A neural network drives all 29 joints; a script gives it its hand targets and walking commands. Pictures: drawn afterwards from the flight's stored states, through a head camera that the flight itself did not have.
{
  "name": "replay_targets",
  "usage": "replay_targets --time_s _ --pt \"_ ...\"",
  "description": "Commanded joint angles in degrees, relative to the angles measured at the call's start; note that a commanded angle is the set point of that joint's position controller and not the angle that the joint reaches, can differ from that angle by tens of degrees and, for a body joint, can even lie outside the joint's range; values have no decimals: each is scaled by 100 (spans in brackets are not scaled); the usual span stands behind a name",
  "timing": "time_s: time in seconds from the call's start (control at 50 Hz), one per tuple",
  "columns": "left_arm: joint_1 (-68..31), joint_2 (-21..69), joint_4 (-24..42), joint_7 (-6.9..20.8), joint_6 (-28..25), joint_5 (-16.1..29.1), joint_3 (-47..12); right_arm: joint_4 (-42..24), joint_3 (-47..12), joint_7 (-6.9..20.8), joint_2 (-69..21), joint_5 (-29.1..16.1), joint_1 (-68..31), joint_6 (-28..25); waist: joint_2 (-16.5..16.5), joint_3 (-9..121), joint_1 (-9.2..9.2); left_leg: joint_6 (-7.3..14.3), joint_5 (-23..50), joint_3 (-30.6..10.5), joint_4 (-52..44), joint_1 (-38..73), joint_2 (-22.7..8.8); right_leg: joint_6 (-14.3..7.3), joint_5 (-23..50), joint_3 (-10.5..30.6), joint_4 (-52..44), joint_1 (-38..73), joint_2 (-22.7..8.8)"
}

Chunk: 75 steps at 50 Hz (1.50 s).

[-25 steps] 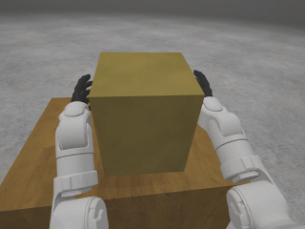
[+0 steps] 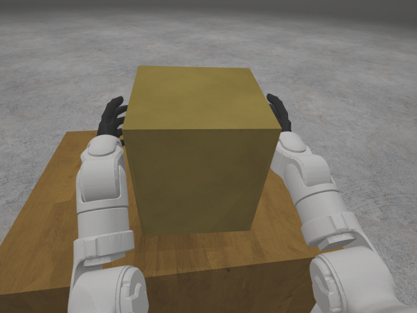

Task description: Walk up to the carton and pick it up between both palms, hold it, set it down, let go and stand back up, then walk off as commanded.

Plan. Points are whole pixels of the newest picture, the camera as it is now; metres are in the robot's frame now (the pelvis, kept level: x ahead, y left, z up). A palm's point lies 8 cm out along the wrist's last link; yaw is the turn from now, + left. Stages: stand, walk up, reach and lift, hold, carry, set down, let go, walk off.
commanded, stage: hold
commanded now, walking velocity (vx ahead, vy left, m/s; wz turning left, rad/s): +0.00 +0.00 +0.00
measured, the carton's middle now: (196, 151) +0.38 +0.02 +0.19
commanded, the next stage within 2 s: none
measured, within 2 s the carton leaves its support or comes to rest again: neither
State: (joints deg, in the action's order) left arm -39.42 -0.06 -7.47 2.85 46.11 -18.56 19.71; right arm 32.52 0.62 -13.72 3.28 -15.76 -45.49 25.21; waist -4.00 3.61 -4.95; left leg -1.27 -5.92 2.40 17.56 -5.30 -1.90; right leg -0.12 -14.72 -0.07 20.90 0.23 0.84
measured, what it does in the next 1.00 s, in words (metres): stands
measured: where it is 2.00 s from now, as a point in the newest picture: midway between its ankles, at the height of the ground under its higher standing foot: outside the picture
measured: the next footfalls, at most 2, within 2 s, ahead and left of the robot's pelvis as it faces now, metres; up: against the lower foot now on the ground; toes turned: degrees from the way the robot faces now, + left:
none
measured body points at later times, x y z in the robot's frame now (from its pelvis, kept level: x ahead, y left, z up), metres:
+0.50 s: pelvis -0.02 +0.01 +0.00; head -0.10 +0.04 +0.44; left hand +0.35 +0.17 +0.24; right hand +0.36 -0.13 +0.24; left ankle +0.05 +0.14 -0.75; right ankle -0.03 -0.10 -0.75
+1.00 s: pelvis +0.00 +0.00 +0.00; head -0.07 +0.03 +0.44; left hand +0.36 +0.18 +0.23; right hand +0.37 -0.13 +0.23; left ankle +0.05 +0.14 -0.75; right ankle -0.03 -0.10 -0.75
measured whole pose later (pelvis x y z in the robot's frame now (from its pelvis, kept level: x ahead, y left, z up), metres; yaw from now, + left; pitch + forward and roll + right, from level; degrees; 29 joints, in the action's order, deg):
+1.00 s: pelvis +0.00 +0.00 +0.00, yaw +0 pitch -7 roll +1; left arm -37.7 -0.1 -5.6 3.4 47.1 -18.5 19.7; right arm 30.7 -0.4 -14.3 3.0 -15.8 -44.3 26.6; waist -4.0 3.6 -4.9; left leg -1.3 -6.0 2.4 17.8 -5.1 -1.9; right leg -0.1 -14.5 -0.1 20.9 0.6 0.8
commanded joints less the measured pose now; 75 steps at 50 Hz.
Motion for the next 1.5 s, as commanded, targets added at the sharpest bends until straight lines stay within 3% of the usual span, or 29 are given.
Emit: replay_targets --time_s 0.0,0.1,0.18,0.26,0.34,0.4,0.42,0.46,0.56,0.76,0.82,0.88,0.96,1.02,1.2,1.26,1.32,1.48 --pt "-3356 2516 1155 976 -222 988 -2700 -2599 -2503 340 -3250 -749 -3802 -39 367 2051 -24 107 1500 -143 336 2007 497 790 3666 -298 -497 -31 57" --pt "-3658 2707 1381 925 -232 1113 -3011 -2557 -2226 416 -3059 -668 -3919 -13 633 2036 -149 -1 1369 -169 294 1995 420 596 2704 -346 -580 -297 177" --pt "-4025 2760 1092 848 -314 1188 -3035 -2286 -1983 541 -3131 -548 -4256 -52 638 1837 -83 43 759 -141 168 1757 369 461 1538 -290 -741 -682 181" --pt "-4367 2823 387 791 -401 1124 -2892 -1485 -1457 740 -3063 -165 -4541 -119 611 1425 -100 122 -217 -75 -104 1368 305 294 -25 -355 -910 -1170 190" --pt "-4692 2802 -28 783 -528 1024 -2670 -746 -1051 937 -3063 88 -4573 -230 634 1272 -105 176 -698 30 -288 1159 275 197 -610 -357 -945 -1320 160" --pt "-4844 2848 -100 784 -622 999 -2569 -547 -957 1027 -3143 134 -4657 -356 609 1396 -77 198 -628 77 -303 1205 278 202 -552 -351 -939 -1270 160" --pt "-4765 2851 -146 777 -652 1016 -2545 -685 -1064 1041 -3227 103 -4800 -433 483 1493 3 224 -471 110 -255 1228 309 241 -423 -334 -948 -1193 148" --pt "-4698 2918 -24 734 -675 1019 -2550 -859 -1173 1037 -3257 5 -4878 -505 552 1691 30 214 -205 73 -175 1379 318 278 -163 -327 -929 -1125 152" --pt "-4238 2804 -108 788 -616 834 -2289 -959 -1407 928 -3282 -55 -4642 -524 337 1537 106 277 324 124 -63 1557 377 404 529 -301 -926 -924 122" --pt "-3677 2700 890 898 -453 1033 -2675 -2279 -2299 496 -3353 -622 -4171 -358 370 2271 -10 116 1692 -59 362 2056 497 740 3435 -315 -555 -30 104" --pt "-3558 2660 1181 909 -394 1077 -2762 -2571 -2480 400 -3387 -723 -4001 -250 342 2321 -62 100 1797 -108 417 2083 512 784 3821 -311 -466 82 85" --pt "-3392 2589 1156 953 -272 987 -2732 -2521 -2424 371 -3215 -664 -3811 -110 371 1998 -89 91 1602 -143 343 2031 483 775 3647 -327 -505 -25 84" --pt "-3588 2656 1239 972 -245 1050 -2894 -2395 -2193 413 -3071 -596 -3828 -41 516 1895 -156 44 1280 -133 249 2000 424 640 2772 -334 -628 -265 137" --pt "-3858 2782 1091 921 -291 1148 -2981 -2391 -2084 494 -3128 -541 -4195 -98 579 1912 -101 46 1013 -119 205 1885 393 532 2079 -325 -699 -474 172" --pt "-4571 2799 54 805 -508 1025 -2669 -960 -1183 879 -3092 39 -4540 -210 619 1258 -75 176 -498 27 -223 1271 305 249 -458 -360 -969 -1286 158" --pt "-4657 2748 -146 839 -561 928 -2476 -599 -983 973 -3085 157 -4550 -297 548 1229 -52 221 -664 99 -310 1192 303 226 -635 -354 -984 -1273 141" --pt "-4817 2903 -78 797 -665 1054 -2564 -701 -991 1037 -3231 128 -4789 -464 543 1472 -59 209 -454 97 -244 1234 313 254 -401 -354 -936 -1222 143" --pt "-4083 2813 101 822 -566 826 -2350 -1142 -1540 861 -3267 -122 -4453 -526 414 1615 68 236 589 112 -11 1700 385 448 993 -302 -884 -755 118"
